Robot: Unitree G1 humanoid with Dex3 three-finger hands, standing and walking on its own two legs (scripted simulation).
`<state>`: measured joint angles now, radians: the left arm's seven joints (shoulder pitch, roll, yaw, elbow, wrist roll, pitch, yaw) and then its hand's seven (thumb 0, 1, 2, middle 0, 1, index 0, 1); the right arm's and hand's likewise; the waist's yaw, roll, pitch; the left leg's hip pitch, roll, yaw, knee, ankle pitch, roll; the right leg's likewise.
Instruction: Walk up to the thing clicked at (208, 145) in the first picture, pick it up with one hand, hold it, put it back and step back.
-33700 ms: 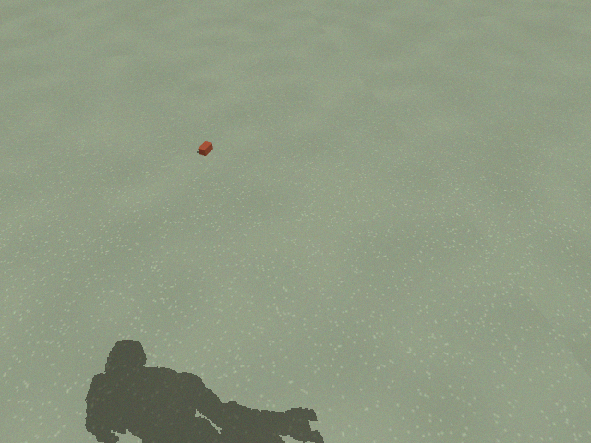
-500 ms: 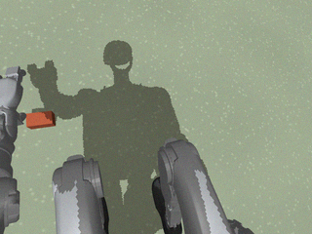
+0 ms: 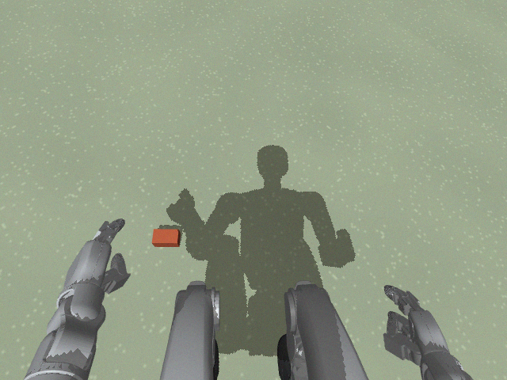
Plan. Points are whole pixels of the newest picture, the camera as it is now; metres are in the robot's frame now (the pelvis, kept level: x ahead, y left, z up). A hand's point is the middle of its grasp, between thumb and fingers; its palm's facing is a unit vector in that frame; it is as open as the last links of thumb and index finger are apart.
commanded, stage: home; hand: left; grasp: from above
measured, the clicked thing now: (166, 238) +0.49 +0.25 -0.50
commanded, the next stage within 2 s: none
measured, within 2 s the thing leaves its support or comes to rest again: neither
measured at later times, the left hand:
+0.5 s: hand (79, 293) +0.25 +0.19 +0.11, palm faces +0.12 -0.97 -0.21, open 7.4 cm
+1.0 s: hand (62, 312) +0.23 +0.19 +0.15, palm faces +0.12 -0.97 -0.19, open 7.4 cm
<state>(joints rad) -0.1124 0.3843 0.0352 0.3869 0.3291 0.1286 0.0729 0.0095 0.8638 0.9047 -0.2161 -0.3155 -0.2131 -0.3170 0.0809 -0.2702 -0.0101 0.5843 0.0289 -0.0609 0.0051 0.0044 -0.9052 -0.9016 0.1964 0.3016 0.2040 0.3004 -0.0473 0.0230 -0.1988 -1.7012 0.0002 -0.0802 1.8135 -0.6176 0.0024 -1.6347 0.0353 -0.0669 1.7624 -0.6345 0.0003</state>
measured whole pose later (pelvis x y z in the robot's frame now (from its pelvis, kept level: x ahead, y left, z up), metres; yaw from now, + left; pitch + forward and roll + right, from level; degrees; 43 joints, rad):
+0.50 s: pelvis +0.07 +0.00 +0.17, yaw +3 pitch +14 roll -3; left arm 0.39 0.22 0.05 -0.02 -0.07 0.42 0.08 0.01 0.90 0.90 -0.20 -0.30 -0.20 -0.30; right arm 0.31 -0.21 0.06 0.53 0.04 -0.15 -0.16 0.01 -0.90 -0.90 0.20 0.30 0.21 0.30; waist -0.07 0.05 -0.18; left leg -0.88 0.01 -0.07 1.13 -0.51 0.00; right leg -0.81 0.04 -0.05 1.06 -0.51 0.00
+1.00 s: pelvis +0.08 +0.00 +0.20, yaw +4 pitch +9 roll -3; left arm 0.50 0.22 0.02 -0.11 -0.05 0.45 0.02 0.01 0.90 0.90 -0.20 -0.30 -0.20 -0.30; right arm 0.28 -0.22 0.04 0.51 0.01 -0.24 -0.18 0.01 -0.90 -0.90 0.20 0.30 0.21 0.30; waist -0.03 0.04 -0.16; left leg -0.69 0.00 -0.07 1.00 -0.48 0.00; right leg -0.62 0.03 -0.05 0.93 -0.48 0.00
